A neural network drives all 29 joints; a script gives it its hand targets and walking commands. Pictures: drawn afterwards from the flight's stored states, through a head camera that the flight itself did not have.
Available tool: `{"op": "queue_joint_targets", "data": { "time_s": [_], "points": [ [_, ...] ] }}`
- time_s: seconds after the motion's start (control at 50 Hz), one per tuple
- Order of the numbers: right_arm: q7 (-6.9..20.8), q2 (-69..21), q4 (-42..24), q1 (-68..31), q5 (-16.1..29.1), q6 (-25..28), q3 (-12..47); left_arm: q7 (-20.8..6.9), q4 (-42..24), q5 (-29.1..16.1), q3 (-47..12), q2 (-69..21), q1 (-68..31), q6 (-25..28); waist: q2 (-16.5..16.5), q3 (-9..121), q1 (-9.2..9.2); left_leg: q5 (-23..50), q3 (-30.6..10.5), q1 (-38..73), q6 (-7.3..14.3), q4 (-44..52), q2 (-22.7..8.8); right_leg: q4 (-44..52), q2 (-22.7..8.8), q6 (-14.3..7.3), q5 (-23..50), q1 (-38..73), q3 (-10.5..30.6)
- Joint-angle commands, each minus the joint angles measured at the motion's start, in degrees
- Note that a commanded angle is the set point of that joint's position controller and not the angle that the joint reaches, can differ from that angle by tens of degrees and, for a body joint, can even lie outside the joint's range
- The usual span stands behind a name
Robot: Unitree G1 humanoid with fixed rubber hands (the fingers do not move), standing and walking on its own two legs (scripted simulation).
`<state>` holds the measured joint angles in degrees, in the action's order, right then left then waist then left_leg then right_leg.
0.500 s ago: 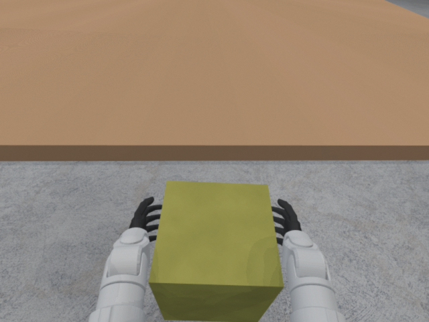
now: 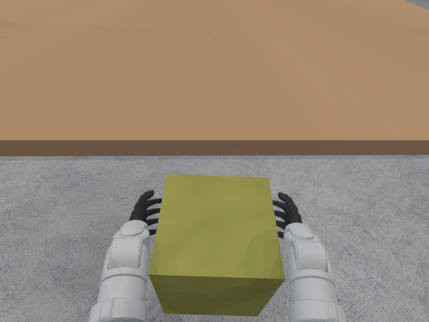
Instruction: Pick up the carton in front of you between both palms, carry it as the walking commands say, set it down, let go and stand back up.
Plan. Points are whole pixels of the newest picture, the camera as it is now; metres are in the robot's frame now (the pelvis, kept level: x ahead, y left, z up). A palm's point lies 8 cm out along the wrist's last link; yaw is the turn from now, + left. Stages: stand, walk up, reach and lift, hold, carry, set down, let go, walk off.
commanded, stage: reach and lift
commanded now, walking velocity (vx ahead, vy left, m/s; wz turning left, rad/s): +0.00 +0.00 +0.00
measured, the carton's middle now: (214, 248) +0.30 +0.00 -0.04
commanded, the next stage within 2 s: hold in 0.46 s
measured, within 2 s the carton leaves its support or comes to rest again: neither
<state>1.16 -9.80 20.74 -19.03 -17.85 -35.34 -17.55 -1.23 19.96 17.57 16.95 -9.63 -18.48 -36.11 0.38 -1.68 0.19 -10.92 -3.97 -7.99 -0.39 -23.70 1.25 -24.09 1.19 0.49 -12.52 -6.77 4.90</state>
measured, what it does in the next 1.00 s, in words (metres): stands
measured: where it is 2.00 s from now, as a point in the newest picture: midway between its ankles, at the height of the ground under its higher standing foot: outside the picture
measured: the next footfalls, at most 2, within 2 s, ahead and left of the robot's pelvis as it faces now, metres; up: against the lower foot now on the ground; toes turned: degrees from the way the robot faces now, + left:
none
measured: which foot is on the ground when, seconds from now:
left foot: down 0.00-1.00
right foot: down 0.00-1.00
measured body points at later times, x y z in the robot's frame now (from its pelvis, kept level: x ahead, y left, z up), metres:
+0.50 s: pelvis +0.01 +0.00 +0.00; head -0.02 +0.00 +0.45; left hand +0.31 +0.15 +0.03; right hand +0.31 -0.15 +0.04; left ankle +0.03 +0.12 -0.74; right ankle +0.01 -0.13 -0.74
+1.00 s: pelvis +0.00 +0.00 +0.00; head -0.04 +0.00 +0.45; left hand +0.30 +0.15 +0.05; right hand +0.30 -0.15 +0.05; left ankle +0.03 +0.12 -0.74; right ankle +0.01 -0.13 -0.74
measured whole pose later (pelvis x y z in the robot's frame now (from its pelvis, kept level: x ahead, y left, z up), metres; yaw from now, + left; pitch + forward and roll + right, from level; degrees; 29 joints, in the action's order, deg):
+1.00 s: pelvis +0.00 +0.00 +0.00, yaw +0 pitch -8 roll +0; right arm 1.0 -9.3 14.1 -17.5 -16.4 -42.9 -14.8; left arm -1.0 13.4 16.1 14.1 -9.2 -17.0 -43.6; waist 0.2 -2.4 -0.1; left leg -9.8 -4.3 -3.2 -0.5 -21.2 1.2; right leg -21.6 1.1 0.4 -11.5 -1.9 4.7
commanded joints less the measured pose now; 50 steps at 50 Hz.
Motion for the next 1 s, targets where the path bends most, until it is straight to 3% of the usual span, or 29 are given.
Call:
{"op": "queue_joint_targets", "data": {
  "time_s": [0.0,0.2,0.44,0.54,0.68,0.98],
  "points": [
    [13.2,-52.3,0.6,-24.6,12.4,0.5,30.1,-12.6,-0.3,-13.1,-30.6,-52.9,-25.7,0.8,-0.7,14.9,-0.02,9.3,0.2,7.9,-0.2,3.4,3.8,4.6,4.2,-0.6,8.0,0.8,-1.0],
    [12.7,-51.6,-3.7,-20.5,13.6,-1.1,31.8,-12.2,-4.5,-14.4,-32.2,-52.1,-21.7,-0.9,-0.6,14.6,0.00,13.7,0.0,9.6,-0.4,4.2,4.0,5.4,4.4,-0.3,12.7,2.9,-0.7],
    [12.2,-51.7,-6.2,-20.5,14.6,-3.0,33.2,-12.3,-7.2,-14.9,-33.2,-50.9,-21.8,-2.6,-0.1,13.4,0.12,11.7,0.2,9.3,0.0,4.6,4.2,5.9,4.1,0.0,12.3,3.9,-0.5],
    [11.6,-51.4,-10.9,-18.8,16.4,-5.1,36.3,-12.0,-11.9,-17.0,-36.5,-50.5,-20.5,-4.6,-0.1,15.3,-0.42,14.9,-0.3,11.1,-0.3,5.2,4.3,6.4,4.0,0.2,16.5,6.2,-0.3],
    [11.6,-49.2,-9.2,-20.3,15.0,-7.2,33.6,-11.7,-10.1,-15.2,-33.4,-48.3,-21.5,-6.4,0.0,8.5,-0.15,5.5,0.3,8.4,0.2,6.5,4.0,8.0,3.8,-0.2,6.3,3.6,-0.6],
    [12.3,-49.9,-6.6,-25.1,14.6,-6.5,32.8,-12.0,-7.5,-15.2,-33.1,-50.4,-26.3,-6.1,-0.4,10.4,-0.40,3.5,0.4,8.9,0.0,5.9,3.7,7.1,3.7,-0.4,3.4,2.6,-1.1]
  ]
}}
